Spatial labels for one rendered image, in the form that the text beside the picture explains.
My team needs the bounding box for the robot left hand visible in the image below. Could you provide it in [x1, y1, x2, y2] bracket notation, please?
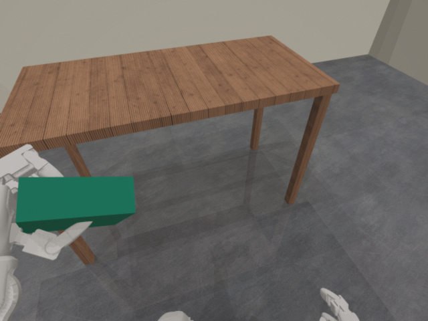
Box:
[0, 144, 93, 261]

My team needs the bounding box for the robot left forearm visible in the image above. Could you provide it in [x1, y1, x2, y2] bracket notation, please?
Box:
[0, 255, 22, 321]

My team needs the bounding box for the sponge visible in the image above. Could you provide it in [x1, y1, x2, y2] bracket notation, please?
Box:
[15, 177, 136, 233]

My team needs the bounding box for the table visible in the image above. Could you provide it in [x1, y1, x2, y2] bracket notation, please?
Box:
[0, 35, 340, 265]

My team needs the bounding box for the robot right hand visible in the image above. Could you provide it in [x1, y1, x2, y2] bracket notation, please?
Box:
[320, 288, 360, 321]

